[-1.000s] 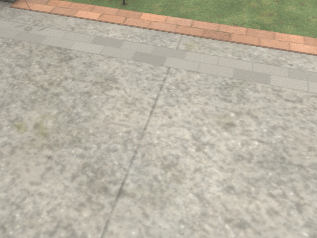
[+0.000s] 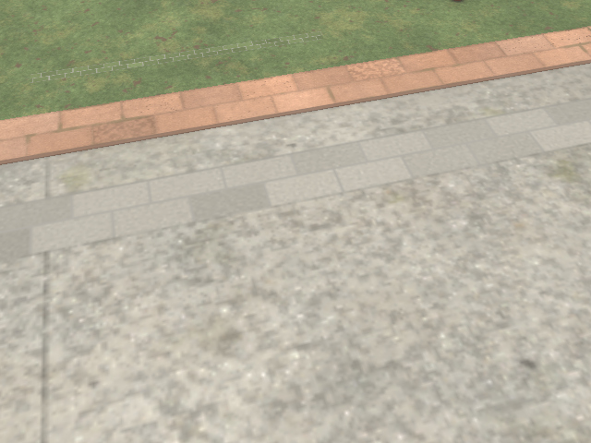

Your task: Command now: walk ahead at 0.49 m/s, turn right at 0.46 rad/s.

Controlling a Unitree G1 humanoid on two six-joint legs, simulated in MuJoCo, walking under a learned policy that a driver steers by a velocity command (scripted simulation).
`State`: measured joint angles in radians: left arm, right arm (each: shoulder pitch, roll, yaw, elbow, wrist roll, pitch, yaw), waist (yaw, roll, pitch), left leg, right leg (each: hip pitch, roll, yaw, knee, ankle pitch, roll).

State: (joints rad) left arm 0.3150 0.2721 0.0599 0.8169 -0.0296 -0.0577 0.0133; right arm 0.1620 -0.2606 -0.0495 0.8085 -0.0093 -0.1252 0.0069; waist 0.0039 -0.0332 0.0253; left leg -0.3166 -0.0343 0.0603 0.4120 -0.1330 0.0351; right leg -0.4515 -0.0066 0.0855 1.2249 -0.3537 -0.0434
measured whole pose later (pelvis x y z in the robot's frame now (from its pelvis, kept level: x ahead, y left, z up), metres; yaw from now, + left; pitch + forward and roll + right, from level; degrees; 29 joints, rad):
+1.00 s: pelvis +0.54 -0.03 -0.02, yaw +5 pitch +3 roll -1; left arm 0.31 0.27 0.04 0.85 -0.01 -0.10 0.00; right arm 0.12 -0.28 -0.06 0.76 0.02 -0.07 0.05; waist 0.02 0.00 0.04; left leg -0.48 -0.06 0.02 0.60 -0.17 0.10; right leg -0.25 -0.02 0.01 1.13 -0.46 0.00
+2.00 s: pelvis +1.01 +0.07 -0.01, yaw +21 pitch +2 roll +0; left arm 0.28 0.28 0.03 0.86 -0.01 -0.02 0.01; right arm 0.09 -0.22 -0.02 0.70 -0.02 -0.04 0.02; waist 0.04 -0.03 0.02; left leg -0.43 -0.02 0.01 0.50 -0.11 0.04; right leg -0.35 -0.02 0.04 0.97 -0.58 0.06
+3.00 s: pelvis +1.08 +0.07 +0.00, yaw +22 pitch -2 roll +0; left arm 0.29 0.17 0.03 1.09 0.00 -0.01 0.04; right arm 0.18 -0.19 -0.05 1.11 0.00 0.03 -0.05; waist 0.00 0.00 0.04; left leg -0.25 0.01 -0.01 0.49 -0.22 -0.01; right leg -0.13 -0.01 -0.01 0.48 -0.32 0.00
